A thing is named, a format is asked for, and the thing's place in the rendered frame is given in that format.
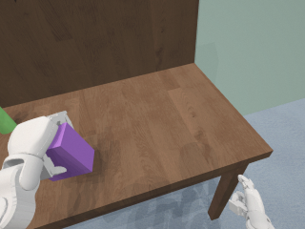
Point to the sponge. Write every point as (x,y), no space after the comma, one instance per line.
(69,150)

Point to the left robot hand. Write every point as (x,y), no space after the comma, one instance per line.
(34,137)

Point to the left robot forearm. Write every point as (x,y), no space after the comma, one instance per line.
(19,182)

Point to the table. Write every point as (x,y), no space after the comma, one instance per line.
(124,71)

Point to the right robot hand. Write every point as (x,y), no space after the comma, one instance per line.
(241,204)

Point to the right robot forearm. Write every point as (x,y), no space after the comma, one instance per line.
(258,220)

